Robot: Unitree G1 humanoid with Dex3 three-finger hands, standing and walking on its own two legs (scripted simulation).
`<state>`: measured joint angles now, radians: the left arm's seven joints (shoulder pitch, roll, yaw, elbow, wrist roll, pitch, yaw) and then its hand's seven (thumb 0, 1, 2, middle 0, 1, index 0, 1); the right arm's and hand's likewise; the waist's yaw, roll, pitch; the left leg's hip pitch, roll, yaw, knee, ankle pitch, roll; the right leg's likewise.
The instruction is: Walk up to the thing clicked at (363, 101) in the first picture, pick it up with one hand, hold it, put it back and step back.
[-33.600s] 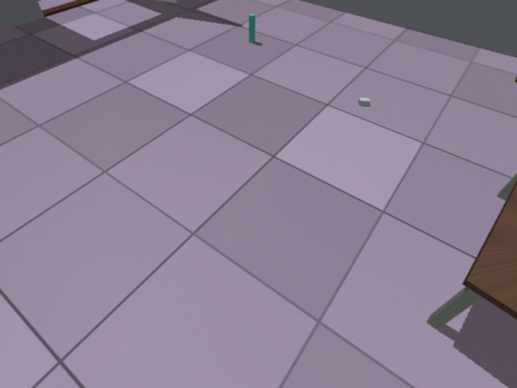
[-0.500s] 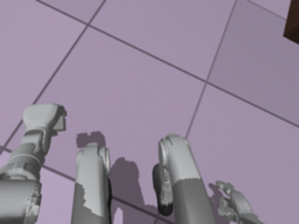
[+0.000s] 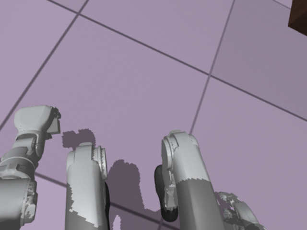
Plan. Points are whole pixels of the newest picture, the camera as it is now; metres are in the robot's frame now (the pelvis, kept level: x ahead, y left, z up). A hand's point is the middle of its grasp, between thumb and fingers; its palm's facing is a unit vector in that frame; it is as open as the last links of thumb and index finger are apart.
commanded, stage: lower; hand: left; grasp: from above
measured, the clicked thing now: (46, 127) +0.40 +0.26 -0.22
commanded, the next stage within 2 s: rest in 0.38 s
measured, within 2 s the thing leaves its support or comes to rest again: neither
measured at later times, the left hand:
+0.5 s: hand (52, 131) +0.39 +0.25 -0.25, palm faces -0.46 -0.07 -0.89, open 7.1 cm
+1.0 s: hand (56, 134) +0.39 +0.25 -0.29, palm faces -0.49 -0.10 -0.87, open 7.1 cm
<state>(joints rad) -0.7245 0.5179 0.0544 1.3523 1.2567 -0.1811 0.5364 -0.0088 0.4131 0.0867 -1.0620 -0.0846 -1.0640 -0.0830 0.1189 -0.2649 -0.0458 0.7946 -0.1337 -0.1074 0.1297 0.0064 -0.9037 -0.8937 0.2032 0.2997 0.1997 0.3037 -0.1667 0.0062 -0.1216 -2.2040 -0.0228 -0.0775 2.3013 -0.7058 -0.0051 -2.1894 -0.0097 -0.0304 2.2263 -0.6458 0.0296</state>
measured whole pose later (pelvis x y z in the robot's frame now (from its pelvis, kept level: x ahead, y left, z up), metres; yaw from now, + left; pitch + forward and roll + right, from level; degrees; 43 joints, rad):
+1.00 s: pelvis +0.01 +0.00 -0.07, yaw -3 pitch +30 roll -8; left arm -0.80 0.65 0.15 1.67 1.37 -0.30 0.73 -0.01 0.39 0.15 -1.04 -0.12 -1.03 -0.12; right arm 0.10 -0.29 0.03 0.89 -0.29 -0.19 0.29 0.00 -0.91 -0.89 0.20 0.30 0.20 0.30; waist -0.25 -0.04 -0.01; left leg -2.33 -0.03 -0.14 2.56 -0.75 -0.01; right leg -2.30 0.00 -0.07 2.43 -0.67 0.05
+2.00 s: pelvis +0.00 +0.01 -0.06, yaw -7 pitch +28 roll -12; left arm -0.83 0.68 0.11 1.74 1.37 -0.17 0.97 -0.01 0.28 0.27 -0.84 -0.22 -0.84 -0.22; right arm 0.02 -0.35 0.07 0.80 -0.27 -0.32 0.43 0.00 -0.90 -0.89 0.20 0.30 0.20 0.30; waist -0.30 -0.09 0.08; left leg -2.31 -0.02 -0.19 2.56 -0.75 0.00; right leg -2.25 0.03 -0.12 2.38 -0.64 0.06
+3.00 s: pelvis +0.01 +0.00 -0.01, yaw -1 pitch +35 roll -6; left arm -0.58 0.59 -0.05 0.97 1.03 0.00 0.35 0.00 -0.26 0.79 -0.34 -0.78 -0.34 -0.78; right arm 0.08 -0.33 -0.08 0.80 -0.07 -0.11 0.32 0.01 -0.92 -0.90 0.20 0.30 0.19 0.30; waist -0.11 0.07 -0.12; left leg -2.19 -0.02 -0.09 2.35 -0.76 0.00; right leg -2.18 0.00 -0.04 2.25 -0.68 0.04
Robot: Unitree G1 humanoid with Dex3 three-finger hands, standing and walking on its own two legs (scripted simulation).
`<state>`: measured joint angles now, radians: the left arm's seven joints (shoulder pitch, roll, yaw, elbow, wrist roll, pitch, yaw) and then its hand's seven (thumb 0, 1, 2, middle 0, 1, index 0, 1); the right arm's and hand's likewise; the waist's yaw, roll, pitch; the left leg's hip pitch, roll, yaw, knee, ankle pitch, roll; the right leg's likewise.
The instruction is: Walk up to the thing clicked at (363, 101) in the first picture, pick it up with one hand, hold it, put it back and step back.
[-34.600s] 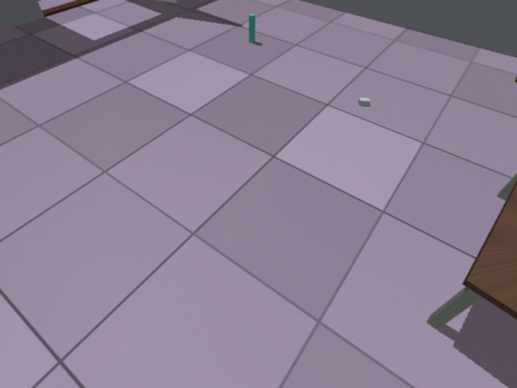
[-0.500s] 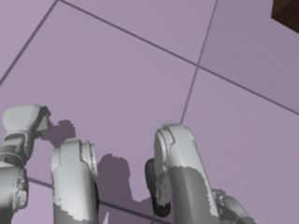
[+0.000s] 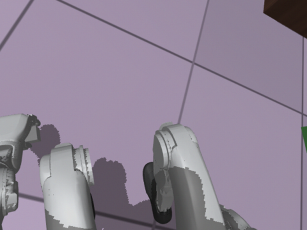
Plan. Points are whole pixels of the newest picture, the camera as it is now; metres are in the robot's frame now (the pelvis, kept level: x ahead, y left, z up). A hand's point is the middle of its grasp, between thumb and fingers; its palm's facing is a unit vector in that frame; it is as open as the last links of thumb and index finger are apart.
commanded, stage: rest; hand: left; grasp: from above
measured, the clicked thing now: (25, 136) +0.38 +0.27 -0.26
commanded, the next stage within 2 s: open in 0.62 s
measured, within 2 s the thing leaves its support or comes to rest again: rests again in 1.78 s
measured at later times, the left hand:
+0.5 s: hand (17, 136) +0.37 +0.28 -0.24, palm faces -0.47 -0.15 -0.87, open 7.0 cm
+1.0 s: hand (31, 133) +0.38 +0.24 -0.24, palm faces -0.35 -0.04 -0.94, open 8.6 cm
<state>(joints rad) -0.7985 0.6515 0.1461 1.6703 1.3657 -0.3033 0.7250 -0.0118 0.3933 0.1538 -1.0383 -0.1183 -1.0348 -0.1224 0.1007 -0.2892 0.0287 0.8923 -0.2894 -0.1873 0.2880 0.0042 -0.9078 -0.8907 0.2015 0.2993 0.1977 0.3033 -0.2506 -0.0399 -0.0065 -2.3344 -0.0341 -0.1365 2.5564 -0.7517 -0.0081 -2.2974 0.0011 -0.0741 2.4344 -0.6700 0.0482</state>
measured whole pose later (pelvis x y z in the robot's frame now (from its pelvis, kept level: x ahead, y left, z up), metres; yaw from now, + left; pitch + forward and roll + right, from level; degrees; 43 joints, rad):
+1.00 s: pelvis -0.01 +0.01 +0.01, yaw -4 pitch +28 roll -12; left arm -0.83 0.68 0.11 1.74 1.37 -0.17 0.97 -0.01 0.28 0.27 -0.84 -0.22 -0.84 -0.22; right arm 0.02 -0.35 0.07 0.80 -0.27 -0.32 0.43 0.00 -0.90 -0.89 0.20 0.30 0.20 0.30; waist -0.30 -0.09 0.08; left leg -2.31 -0.02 -0.19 2.56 -0.75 0.00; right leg -2.25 0.03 -0.12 2.38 -0.64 0.06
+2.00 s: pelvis +0.00 +0.00 +0.06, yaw +2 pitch +35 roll -6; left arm -0.58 0.59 -0.05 0.97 1.03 0.00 0.35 0.00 -0.26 0.79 -0.34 -0.78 -0.34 -0.78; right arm 0.08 -0.33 -0.08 0.80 -0.07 -0.11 0.32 0.01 -0.92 -0.90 0.20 0.30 0.19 0.30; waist -0.11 0.07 -0.12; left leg -2.19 -0.02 -0.09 2.35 -0.76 0.00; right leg -2.18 0.00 -0.04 2.25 -0.68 0.04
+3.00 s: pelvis +0.00 +0.00 +0.15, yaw +4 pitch +35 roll -4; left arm -0.31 0.43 -0.05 0.67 0.84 -0.05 0.22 0.00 0.24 0.99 -0.24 -0.60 -0.23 -0.60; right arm 0.17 -0.29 -0.06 0.67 -0.02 -0.04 0.12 0.01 -0.90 -0.89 0.20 0.30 0.20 0.30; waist -0.07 0.06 -0.20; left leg -1.95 -0.02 -0.06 2.05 -0.71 0.00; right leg -1.95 -0.01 -0.02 1.99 -0.65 0.03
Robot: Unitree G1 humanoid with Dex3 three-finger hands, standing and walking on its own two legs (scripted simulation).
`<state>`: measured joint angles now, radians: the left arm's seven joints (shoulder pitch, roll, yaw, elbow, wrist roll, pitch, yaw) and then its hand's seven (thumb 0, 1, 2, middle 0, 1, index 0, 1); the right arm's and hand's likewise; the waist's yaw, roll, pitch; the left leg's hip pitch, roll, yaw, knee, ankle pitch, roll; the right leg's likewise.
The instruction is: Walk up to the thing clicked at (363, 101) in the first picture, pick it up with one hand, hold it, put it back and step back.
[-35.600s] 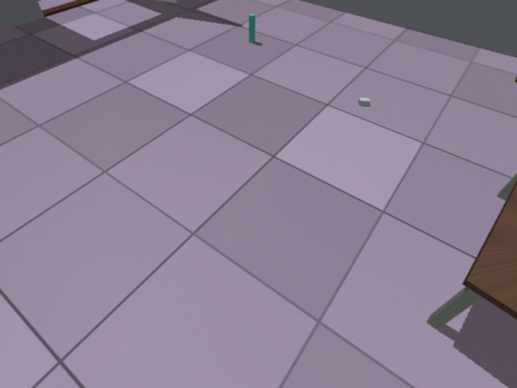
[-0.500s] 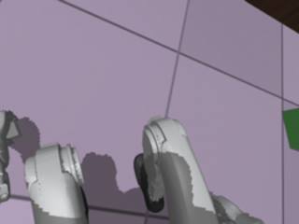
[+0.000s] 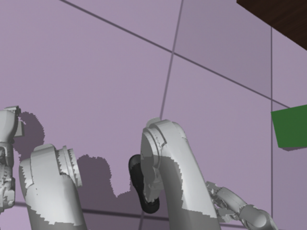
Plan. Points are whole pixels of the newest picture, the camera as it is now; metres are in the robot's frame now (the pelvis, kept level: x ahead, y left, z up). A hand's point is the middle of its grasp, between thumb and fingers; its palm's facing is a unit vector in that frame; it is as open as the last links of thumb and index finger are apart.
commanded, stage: open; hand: left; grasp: from above
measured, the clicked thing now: (8, 130) +0.39 +0.26 -0.28
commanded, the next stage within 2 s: withdraw in 0.42 s
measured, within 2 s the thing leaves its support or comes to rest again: rests again in 0.78 s
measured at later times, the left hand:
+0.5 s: hand (0, 143) +0.35 +0.27 -0.24, palm faces -0.47 -0.15 -0.87, open 11.6 cm
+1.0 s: hand out of the picture +0.37 +0.33 -0.09, palm faces -0.41 -0.03 -0.91, open 12.5 cm
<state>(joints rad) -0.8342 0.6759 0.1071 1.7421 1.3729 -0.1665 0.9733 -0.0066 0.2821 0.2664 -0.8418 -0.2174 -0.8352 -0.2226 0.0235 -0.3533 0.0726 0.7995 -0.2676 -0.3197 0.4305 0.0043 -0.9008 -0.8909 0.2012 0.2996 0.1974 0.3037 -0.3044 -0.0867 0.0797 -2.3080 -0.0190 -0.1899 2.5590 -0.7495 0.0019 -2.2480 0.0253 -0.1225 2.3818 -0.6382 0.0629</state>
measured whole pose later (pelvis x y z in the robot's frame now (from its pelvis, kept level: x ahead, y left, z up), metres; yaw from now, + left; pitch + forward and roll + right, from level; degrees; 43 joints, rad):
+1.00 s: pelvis +0.01 -0.01 +0.06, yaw +5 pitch +35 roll -6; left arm -0.58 0.59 -0.05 0.97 1.03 0.00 0.35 0.00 -0.26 0.79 -0.34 -0.78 -0.34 -0.78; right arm 0.08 -0.33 -0.08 0.80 -0.07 -0.11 0.32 0.01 -0.92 -0.90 0.20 0.30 0.19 0.30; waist -0.11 0.07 -0.12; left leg -2.19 -0.02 -0.09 2.35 -0.76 0.00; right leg -2.18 0.00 -0.04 2.25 -0.68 0.04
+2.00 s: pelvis +0.01 -0.01 +0.14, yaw +8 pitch +35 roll -4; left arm -0.31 0.43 -0.05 0.67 0.84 -0.05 0.22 0.00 0.24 0.99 -0.24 -0.60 -0.23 -0.60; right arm 0.17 -0.29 -0.06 0.67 -0.02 -0.04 0.12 0.01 -0.90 -0.89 0.20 0.30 0.20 0.30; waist -0.07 0.06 -0.20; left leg -1.95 -0.02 -0.06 2.05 -0.71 0.00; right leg -1.95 -0.01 -0.02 1.99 -0.65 0.03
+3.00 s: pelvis +0.07 +0.00 +0.41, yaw +11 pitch +10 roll -3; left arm 0.52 0.22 0.03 -0.14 -0.07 0.47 0.03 0.01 0.91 0.90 -0.20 -0.30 -0.20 -0.29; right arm 0.31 -0.23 0.04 0.49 0.02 -0.23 -0.18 0.02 -0.91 -0.89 0.20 0.30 0.20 0.30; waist -0.05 0.05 -0.18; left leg -0.70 0.01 -0.07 1.02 -0.49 0.00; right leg -0.67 0.00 -0.04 0.95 -0.44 0.02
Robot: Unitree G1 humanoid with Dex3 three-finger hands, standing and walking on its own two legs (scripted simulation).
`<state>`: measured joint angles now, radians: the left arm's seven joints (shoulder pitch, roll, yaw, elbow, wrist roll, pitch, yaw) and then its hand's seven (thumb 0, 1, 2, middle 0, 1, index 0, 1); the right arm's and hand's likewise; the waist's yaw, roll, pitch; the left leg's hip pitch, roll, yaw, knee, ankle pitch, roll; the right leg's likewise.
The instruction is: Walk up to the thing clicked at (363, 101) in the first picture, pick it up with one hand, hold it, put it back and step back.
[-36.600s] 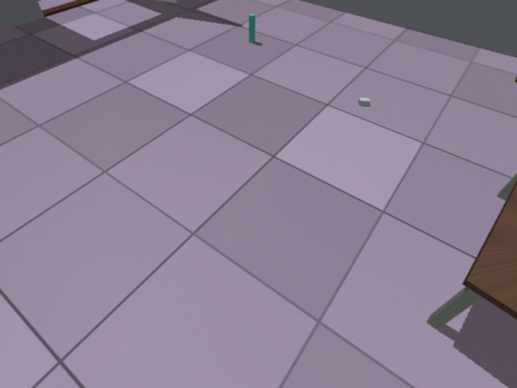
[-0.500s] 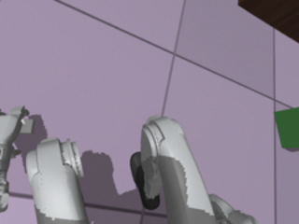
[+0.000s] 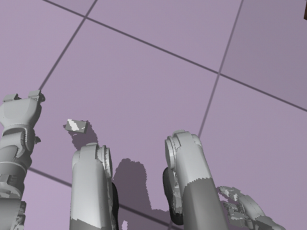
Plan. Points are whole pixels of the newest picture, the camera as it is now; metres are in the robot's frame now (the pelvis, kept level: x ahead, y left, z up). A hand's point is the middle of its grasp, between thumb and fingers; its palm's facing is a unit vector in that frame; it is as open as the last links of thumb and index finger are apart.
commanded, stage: withdraw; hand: left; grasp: from above
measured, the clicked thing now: (77, 126) +0.42 +0.23 -0.34
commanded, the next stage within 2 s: home in 0.52 s
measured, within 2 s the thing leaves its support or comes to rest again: neither
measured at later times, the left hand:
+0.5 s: hand (52, 136) +0.36 +0.26 -0.20, palm faces -0.43 -0.01 -0.90, open 13.4 cm
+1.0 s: hand (35, 144) +0.33 +0.24 -0.05, palm faces -0.43 -0.32 -0.85, open 10.1 cm
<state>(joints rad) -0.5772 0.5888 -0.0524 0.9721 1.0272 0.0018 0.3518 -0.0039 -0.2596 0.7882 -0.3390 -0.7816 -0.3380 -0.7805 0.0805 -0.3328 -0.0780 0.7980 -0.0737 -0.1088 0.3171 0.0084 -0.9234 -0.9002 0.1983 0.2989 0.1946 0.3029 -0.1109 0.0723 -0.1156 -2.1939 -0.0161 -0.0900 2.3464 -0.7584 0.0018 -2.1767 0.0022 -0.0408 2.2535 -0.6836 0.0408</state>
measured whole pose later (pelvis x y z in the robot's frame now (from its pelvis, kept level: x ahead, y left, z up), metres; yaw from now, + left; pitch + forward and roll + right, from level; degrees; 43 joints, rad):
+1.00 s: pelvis +0.00 +0.00 +0.09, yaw +2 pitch +35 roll -4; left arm -0.31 0.43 -0.05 0.67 0.84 -0.05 0.22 0.00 0.24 0.99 -0.24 -0.60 -0.23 -0.60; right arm 0.17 -0.29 -0.06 0.67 -0.02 -0.04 0.12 0.01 -0.90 -0.89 0.20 0.30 0.20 0.30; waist -0.07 0.06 -0.20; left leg -1.95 -0.02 -0.06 2.05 -0.71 0.00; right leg -1.95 -0.01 -0.02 1.99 -0.65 0.03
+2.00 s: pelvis +0.06 +0.00 +0.36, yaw +6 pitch +10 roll -3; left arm 0.52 0.22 0.03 -0.14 -0.07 0.47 0.03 0.01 0.91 0.90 -0.20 -0.30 -0.20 -0.29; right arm 0.31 -0.23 0.04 0.49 0.02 -0.23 -0.18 0.02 -0.91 -0.89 0.20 0.30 0.20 0.30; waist -0.05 0.05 -0.18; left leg -0.70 0.01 -0.07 1.02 -0.49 0.00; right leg -0.67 0.00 -0.04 0.95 -0.44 0.02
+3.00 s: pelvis +0.06 +0.00 +0.36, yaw +5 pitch +9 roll -3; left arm 0.50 0.23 0.02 -0.12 -0.05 0.45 0.02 0.01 0.91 0.90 -0.20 -0.30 -0.20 -0.29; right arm 0.29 -0.22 0.04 0.54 0.01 -0.26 -0.19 0.02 -0.90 -0.89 0.20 0.30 0.20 0.30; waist -0.04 0.04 -0.15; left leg -0.69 0.01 -0.06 1.02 -0.49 0.00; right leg -0.66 0.00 -0.04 0.94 -0.44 0.02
